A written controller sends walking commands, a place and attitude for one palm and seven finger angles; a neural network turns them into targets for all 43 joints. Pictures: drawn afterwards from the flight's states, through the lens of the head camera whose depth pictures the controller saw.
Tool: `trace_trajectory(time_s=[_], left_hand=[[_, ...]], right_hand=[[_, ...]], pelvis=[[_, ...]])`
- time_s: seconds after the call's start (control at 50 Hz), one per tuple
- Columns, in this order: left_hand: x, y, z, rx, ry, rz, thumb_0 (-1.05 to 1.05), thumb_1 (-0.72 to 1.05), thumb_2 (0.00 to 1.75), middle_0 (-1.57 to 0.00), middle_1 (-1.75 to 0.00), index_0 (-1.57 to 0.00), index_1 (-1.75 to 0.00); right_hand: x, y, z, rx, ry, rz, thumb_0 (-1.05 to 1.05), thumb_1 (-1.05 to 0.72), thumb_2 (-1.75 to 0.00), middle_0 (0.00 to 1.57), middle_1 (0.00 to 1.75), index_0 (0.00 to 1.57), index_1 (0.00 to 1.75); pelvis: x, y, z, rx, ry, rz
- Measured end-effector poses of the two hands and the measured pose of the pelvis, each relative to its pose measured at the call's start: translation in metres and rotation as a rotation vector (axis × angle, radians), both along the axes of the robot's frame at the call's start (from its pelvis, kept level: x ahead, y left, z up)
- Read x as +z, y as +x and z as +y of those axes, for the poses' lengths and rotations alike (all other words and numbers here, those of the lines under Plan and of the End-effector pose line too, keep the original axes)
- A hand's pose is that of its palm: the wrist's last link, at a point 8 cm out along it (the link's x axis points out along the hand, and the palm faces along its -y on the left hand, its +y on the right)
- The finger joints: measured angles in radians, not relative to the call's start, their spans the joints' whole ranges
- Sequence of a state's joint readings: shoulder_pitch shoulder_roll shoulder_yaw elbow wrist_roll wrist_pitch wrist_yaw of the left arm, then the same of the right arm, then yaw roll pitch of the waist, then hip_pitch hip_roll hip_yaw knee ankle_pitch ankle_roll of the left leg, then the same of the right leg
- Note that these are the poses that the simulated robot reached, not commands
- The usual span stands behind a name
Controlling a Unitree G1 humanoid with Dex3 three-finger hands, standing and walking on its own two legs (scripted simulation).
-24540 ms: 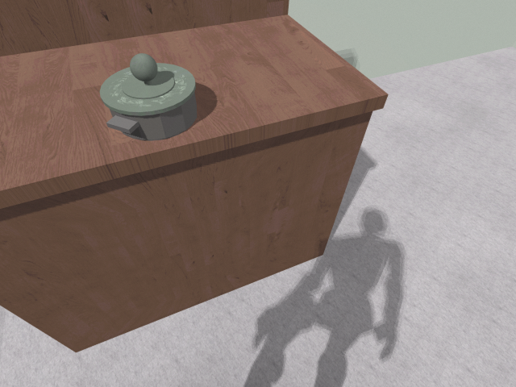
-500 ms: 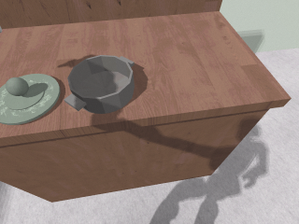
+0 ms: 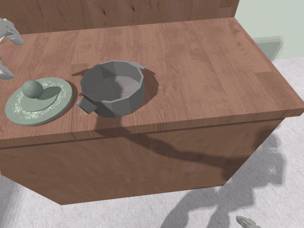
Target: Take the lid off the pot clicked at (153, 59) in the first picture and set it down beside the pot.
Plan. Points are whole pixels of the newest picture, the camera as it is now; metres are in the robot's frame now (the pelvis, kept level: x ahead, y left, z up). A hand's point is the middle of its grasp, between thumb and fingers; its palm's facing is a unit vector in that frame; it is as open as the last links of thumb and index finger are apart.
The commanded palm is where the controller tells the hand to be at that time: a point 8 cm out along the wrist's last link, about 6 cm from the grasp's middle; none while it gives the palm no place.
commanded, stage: draw the hand back to the body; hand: left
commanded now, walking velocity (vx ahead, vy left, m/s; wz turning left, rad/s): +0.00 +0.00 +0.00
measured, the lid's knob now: (32, 89) +0.46 +0.34 +0.12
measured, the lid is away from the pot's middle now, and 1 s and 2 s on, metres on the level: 0.23 0.23 0.23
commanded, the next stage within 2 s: step back with the hand held close in 1.90 s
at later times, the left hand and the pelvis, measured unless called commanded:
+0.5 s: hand out of the picture +0.38 +0.26 +0.30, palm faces +0.50 -0.85 -0.17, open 10.6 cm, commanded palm +0.31 +0.30 +0.30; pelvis +0.00 -0.02 +0.00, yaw -2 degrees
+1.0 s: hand out of the picture +0.29 +0.25 +0.30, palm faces +0.53 -0.83 -0.16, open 8.3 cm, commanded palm +0.24 +0.28 +0.30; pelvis -0.01 -0.03 +0.01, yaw -2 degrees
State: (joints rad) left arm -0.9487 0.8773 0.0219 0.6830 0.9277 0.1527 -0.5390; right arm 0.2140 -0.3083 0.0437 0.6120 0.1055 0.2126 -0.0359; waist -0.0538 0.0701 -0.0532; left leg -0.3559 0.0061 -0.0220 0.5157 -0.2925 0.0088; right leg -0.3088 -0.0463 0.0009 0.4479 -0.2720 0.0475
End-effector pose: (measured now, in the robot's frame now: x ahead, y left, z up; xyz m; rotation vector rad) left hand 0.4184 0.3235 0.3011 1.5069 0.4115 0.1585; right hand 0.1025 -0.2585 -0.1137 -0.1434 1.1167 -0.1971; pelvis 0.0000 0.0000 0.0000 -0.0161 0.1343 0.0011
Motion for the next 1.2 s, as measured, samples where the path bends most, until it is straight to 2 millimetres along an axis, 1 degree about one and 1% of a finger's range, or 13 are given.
trace_trajectory(time_s=[0.14,0.16,0.2,0.26,0.32,0.38,0.46,0.56,0.7,0.8,0.96,1.08,1.2], left_hand=[[0.0,-0.027,-0.006,-0.008,0.017,-0.028,0.0,-0.14,0.91,-0.5,-0.6,-0.51,-0.6],[0.001,-0.031,-0.007,-0.052,-0.127,-0.104,0.0,-0.14,0.91,-0.5,-0.6,-0.51,-0.6],[0.004,-0.037,-0.013,-0.168,-0.428,-0.327,0.0,-0.14,0.91,-0.5,-0.6,-0.51,-0.6],[0.003,-0.048,-0.02,-0.252,-0.733,-0.63,0.0,-0.14,0.91,-0.51,-0.6,-0.51,-0.6],[0.001,-0.058,-0.022,-0.257,-0.9,-0.838,0.0,-0.13,0.91,-0.5,-0.6,-0.51,-0.59],[-0.001,-0.065,-0.021,-0.231,-0.985,-0.961,0.0,-0.11,0.91,-0.49,-0.59,-0.5,-0.59],[-0.001,-0.074,-0.02,-0.207,-1.017,-1.052,0.0,-0.05,0.91,-0.47,-0.57,-0.48,-0.57],[0.002,-0.091,-0.024,-0.224,-1.005,-1.107,0.0,0.05,0.91,-0.44,-0.54,-0.44,-0.54],[0.003,-0.117,-0.031,-0.248,-0.98,-1.128,0.0,0.22,0.9,-0.39,-0.49,-0.4,-0.49],[0.001,-0.136,-0.036,-0.266,-0.973,-1.143,0.0,0.35,0.9,-0.35,-0.46,-0.36,-0.45],[-0.001,-0.164,-0.04,-0.277,-0.97,-1.161,0.01,0.56,0.9,-0.3,-0.4,-0.3,-0.39],[-0.004,-0.184,-0.04,-0.284,-0.965,-1.167,0.01,0.71,0.9,-0.25,-0.35,-0.26,-0.35],[-0.005,-0.203,-0.041,-0.304,-0.957,-1.181,0.01,0.82,0.9,-0.22,-0.32,-0.23,-0.32]], right_hand=[[0.005,0.032,0.012,0.071,0.021,-0.092,0.01,-0.9,-0.9,0.2,0.29,0.2,0.3],[0.007,0.036,0.014,0.081,0.021,-0.116,0.01,-0.9,-0.9,0.2,0.29,0.2,0.3],[0.012,0.041,0.019,0.114,0.013,-0.164,0.01,-0.9,-0.9,0.2,0.29,0.2,0.3],[0.019,0.043,0.025,0.14,0.004,-0.208,0.01,-0.9,-0.9,0.2,0.29,0.2,0.3],[0.024,0.04,0.023,0.142,-0.012,-0.235,0.01,-0.9,-0.9,0.2,0.29,0.2,0.3],[0.026,0.035,0.017,0.131,-0.028,-0.247,0.01,-0.9,-0.9,0.2,0.29,0.2,0.3],[0.025,0.027,0.005,0.109,-0.043,-0.246,0.01,-0.9,-0.9,0.2,0.29,0.2,0.3],[0.022,0.021,-0.01,0.091,-0.057,-0.239,0.01,-0.9,-0.9,0.2,0.29,0.2,0.3],[0.023,0.027,-0.02,0.087,-0.062,-0.263,0.01,-0.9,-0.9,0.2,0.29,0.2,0.3],[0.028,0.04,-0.017,0.106,-0.056,-0.311,0.01,-0.9,-0.9,0.2,0.29,0.2,0.3],[0.037,0.059,-0.002,0.144,-0.036,-0.387,0.01,-0.9,-0.9,0.2,0.29,0.2,0.3],[0.041,0.063,0.009,0.163,-0.025,-0.412,0.01,-0.9,-0.9,0.2,0.29,0.2,0.3],[0.042,0.06,0.015,0.17,-0.024,-0.416,0.01,-0.9,-0.9,0.2,0.29,0.2,0.3]], pelvis=[[0.0,-0.005,-0.002,0.016,0.002,-0.02],[0.001,-0.006,-0.002,0.015,0.003,-0.03],[0.001,-0.009,-0.004,0.008,0.003,-0.056],[0.001,-0.01,-0.009,-0.005,0.004,-0.082],[0.002,-0.008,-0.014,-0.017,0.001,-0.102],[0.003,-0.006,-0.017,-0.025,0.0,-0.116],[0.004,-0.003,-0.019,-0.036,0.001,-0.127],[0.006,0.0,-0.022,-0.044,0.004,-0.135],[0.006,-0.001,-0.026,-0.045,0.006,-0.15],[0.007,-0.004,-0.029,-0.043,0.007,-0.162],[0.007,-0.009,-0.03,-0.039,0.006,-0.181],[0.008,-0.012,-0.028,-0.039,0.006,-0.193],[0.008,-0.015,-0.025,-0.039,0.005,-0.204]])
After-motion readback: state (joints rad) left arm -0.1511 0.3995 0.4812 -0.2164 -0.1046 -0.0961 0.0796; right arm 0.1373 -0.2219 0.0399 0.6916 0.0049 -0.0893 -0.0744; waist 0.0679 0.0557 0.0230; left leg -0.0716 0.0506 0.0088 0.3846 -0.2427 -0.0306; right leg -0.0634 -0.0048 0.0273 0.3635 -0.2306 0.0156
